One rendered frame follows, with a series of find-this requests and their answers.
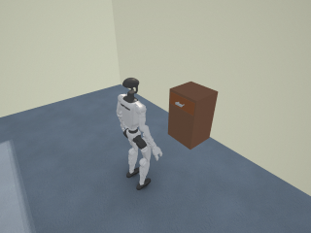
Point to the right robot upper arm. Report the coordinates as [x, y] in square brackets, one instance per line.
[141, 112]

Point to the right robot forearm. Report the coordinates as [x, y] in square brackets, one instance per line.
[148, 137]

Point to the cabinet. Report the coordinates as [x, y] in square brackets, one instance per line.
[192, 130]

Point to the drawer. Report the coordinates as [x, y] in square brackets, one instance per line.
[188, 105]

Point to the right robot hand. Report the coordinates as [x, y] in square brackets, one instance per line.
[157, 151]

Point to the handle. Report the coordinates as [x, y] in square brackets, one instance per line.
[178, 104]

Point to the robot left shin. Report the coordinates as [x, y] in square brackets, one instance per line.
[132, 161]

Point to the left robot forearm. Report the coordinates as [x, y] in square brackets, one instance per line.
[120, 118]

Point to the left robot hand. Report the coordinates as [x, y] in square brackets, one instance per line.
[123, 126]

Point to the robot left foot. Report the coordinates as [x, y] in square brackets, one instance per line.
[135, 171]

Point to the left robot upper arm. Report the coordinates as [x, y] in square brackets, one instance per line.
[119, 112]

